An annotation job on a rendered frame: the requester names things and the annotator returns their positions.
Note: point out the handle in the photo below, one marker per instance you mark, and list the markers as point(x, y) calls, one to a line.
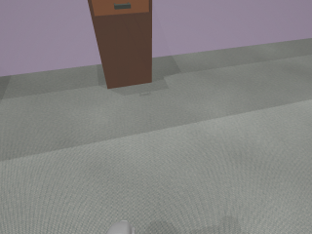
point(122, 6)

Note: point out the cabinet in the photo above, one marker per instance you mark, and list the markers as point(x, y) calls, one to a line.
point(124, 43)

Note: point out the drawer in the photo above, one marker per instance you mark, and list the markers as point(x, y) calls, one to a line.
point(106, 7)

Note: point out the left robot thigh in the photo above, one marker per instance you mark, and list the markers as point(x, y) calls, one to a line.
point(121, 227)

